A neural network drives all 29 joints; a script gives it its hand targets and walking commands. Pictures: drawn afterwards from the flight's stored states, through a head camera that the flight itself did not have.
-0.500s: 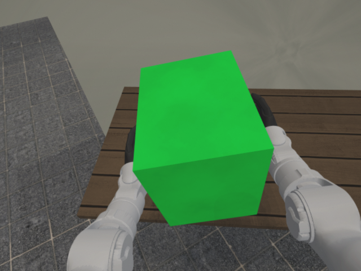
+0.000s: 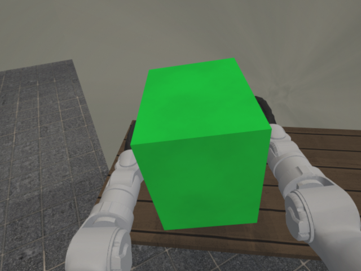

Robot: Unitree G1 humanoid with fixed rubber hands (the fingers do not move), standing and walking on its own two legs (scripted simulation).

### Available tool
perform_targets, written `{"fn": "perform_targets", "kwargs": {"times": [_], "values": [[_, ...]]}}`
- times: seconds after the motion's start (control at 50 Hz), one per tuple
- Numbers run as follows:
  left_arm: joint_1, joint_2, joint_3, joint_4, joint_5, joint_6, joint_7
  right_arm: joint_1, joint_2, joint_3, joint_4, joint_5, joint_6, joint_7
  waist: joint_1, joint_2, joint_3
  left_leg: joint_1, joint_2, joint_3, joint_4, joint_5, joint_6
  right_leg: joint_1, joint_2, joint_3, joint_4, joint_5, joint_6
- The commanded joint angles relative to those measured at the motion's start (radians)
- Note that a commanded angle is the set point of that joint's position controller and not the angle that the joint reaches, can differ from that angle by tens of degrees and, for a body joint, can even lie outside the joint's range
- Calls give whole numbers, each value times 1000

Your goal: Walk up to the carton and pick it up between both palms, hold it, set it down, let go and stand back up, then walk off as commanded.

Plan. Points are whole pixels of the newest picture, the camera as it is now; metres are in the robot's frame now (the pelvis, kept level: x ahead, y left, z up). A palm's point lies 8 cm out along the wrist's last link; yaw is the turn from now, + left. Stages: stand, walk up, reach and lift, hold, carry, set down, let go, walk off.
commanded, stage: reach and lift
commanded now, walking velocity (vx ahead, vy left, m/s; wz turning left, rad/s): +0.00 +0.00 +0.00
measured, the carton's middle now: (200, 142) +0.42 -0.01 +0.10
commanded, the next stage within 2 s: hold in 1.16 s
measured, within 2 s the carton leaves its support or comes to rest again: neither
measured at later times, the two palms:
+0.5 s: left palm (119, 135) +0.37 +0.17 +0.16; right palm (263, 116) +0.39 -0.15 +0.20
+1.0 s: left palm (120, 132) +0.37 +0.17 +0.17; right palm (265, 115) +0.39 -0.15 +0.20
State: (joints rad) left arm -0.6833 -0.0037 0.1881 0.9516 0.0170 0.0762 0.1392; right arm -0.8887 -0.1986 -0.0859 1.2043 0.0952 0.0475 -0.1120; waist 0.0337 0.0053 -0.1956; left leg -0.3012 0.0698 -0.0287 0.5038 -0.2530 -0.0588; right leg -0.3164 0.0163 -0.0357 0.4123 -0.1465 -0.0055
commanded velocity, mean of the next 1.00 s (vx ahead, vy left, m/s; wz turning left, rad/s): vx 0.00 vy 0.00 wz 0.00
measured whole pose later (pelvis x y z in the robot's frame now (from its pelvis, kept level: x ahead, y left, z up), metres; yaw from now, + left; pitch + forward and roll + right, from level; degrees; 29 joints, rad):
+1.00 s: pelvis +0.00 +0.01 +0.00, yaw +1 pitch -3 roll -2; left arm -0.69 0.01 0.29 0.62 0.17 0.44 0.01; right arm -0.88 -0.16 -0.09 0.97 0.10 0.28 -0.16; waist -0.02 0.01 -0.14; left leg -0.18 0.06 -0.04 0.48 -0.25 -0.04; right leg -0.17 0.00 -0.05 0.35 -0.13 0.01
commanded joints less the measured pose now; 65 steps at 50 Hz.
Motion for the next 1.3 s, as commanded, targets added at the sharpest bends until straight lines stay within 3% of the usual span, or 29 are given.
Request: {"fn": "perform_targets", "kwargs": {"times": [0.0,0.04,0.08,0.12,0.14,0.16,0.18,0.2,0.26,0.28,0.3,0.32,0.38,0.4,0.46,0.52,0.68,0.7,0.74,0.88,0.98,1.04,1.08,1.1,1.14,1.18,1.22,1.24,1.28], "values": [[-778,-586,-142,-345,89,21,-167,-565,833,165,-287,36,11,174,-30,-55,-186,-1,-134,31,-213,133,30,452,19,17,-97,77,33],[-829,-580,-182,-437,67,32,-184,-570,861,184,-356,44,11,161,-57,-62,-259,14,-143,40,-207,151,26,508,17,16,-84,138,45],[-801,-613,-208,-421,71,57,-193,-580,845,181,-385,47,15,150,-73,-41,-221,22,-140,30,-208,167,16,500,25,6,-80,170,40],[-797,-571,-166,-405,91,85,-211,-575,846,172,-386,35,35,142,-60,-67,-193,8,-144,32,-220,118,33,503,15,11,-98,107,43],[-821,-594,-217,-466,74,89,-207,-574,845,176,-392,38,38,139,-75,-37,-233,32,-138,26,-213,156,20,492,24,-2,-85,135,38],[-798,-617,-230,-493,71,97,-208,-590,853,203,-425,62,38,140,-63,-22,-251,42,-139,31,-206,198,13,520,30,-3,-83,170,40],[-777,-616,-227,-462,71,113,-215,-546,829,187,-407,55,52,133,-94,-34,-216,61,-139,20,-209,187,13,496,33,-6,-91,157,37],[-794,-609,-242,-512,56,115,-220,-564,854,207,-458,60,47,128,-76,-41,-271,68,-141,27,-200,215,13,517,29,0,-87,201,43],[-716,-570,-184,-457,102,164,-253,-557,855,225,-482,63,77,107,-71,-83,-218,51,-158,29,-208,174,32,557,19,4,-99,210,60],[-726,-576,-183,-472,100,176,-264,-545,856,215,-488,60,90,99,-87,-89,-190,42,-160,28,-214,155,36,549,11,7,-106,195,61],[-761,-581,-195,-474,102,194,-270,-531,832,195,-455,57,103,94,-110,-49,-167,45,-157,23,-225,120,26,524,13,0,-110,147,51],[-753,-575,-194,-503,101,203,-273,-552,847,219,-491,72,102,95,-86,-59,-184,60,-155,21,-221,154,30,542,15,0,-105,182,53],[-778,-591,-209,-524,103,225,-272,-570,837,212,-494,74,113,94,-95,-39,-173,70,-146,15,-229,144,26,499,25,-12,-110,139,43],[-759,-625,-240,-547,86,236,-267,-612,831,234,-566,86,105,97,-93,-39,-207,86,-136,9,-225,178,21,501,39,-19,-99,164,40],[-776,-609,-217,-525,101,257,-274,-568,814,203,-501,74,128,97,-114,-18,-149,93,-131,12,-233,137,16,481,27,-13,-116,121,40],[-803,-602,-207,-514,99,272,-278,-621,807,178,-520,56,131,102,-115,-45,-149,78,-134,10,-242,84,31,466,25,-20,-126,45,40],[-823,-622,-245,-561,74,284,-266,-702,838,247,-620,100,131,103,-94,-42,-234,84,-137,6,-219,163,28,513,36,-24,-100,159,44],[-825,-593,-227,-570,88,283,-270,-643,841,229,-574,88,141,99,-105,-41,-195,89,-137,13,-220,162,28,511,30,-18,-108,164,43],[-795,-576,-208,-567,97,296,-276,-614,825,241,-563,104,149,101,-91,-42,-186,98,-136,14,-228,170,35,512,30,-21,-111,155,46],[-795,-585,-200,-558,110,334,-280,-621,801,222,-536,98,177,104,-105,-34,-128,96,-138,6,-244,109,37,481,32,-32,-126,79,42],[-842,-575,-227,-617,77,331,-281,-658,825,251,-623,125,167,98,-104,-33,-211,88,-142,1,-219,193,37,534,26,-24,-105,200,45],[-855,-591,-266,-645,61,330,-272,-684,836,266,-658,132,166,94,-104,-21,-251,105,-145,8,-211,199,31,523,31,-27,-105,191,47],[-800,-579,-242,-588,84,348,-276,-642,808,253,-599,119,183,91,-110,-23,-188,97,-139,4,-224,171,26,522,32,-25,-106,179,47],[-781,-568,-234,-606,91,352,-280,-643,820,282,-635,125,186,91,-92,-43,-210,106,-149,13,-218,181,41,517,37,-32,-110,174,53],[-800,-565,-215,-598,105,365,-284,-624,791,235,-579,116,197,95,-106,-28,-168,104,-141,10,-229,167,36,501,30,-31,-116,141,46],[-814,-572,-247,-646,79,366,-284,-661,806,264,-638,137,190,96,-101,-26,-208,111,-139,5,-222,186,34,515,29,-28,-116,163,45],[-776,-562,-216,-592,93,377,-290,-677,804,272,-643,134,197,89,-93,-67,-186,103,-150,10,-222,166,49,512,32,-28,-124,149,49],[-810,-543,-206,-593,106,384,-290,-665,793,259,-605,131,204,90,-98,-35,-147,85,-149,9,-234,132,47,511,23,-26,-122,132,49],[-830,-574,-238,-645,78,376,-285,-703,831,290,-663,149,201,88,-91,-46,-211,93,-148,7,-221,183,46,530,34,-23,-111,177,47]]}}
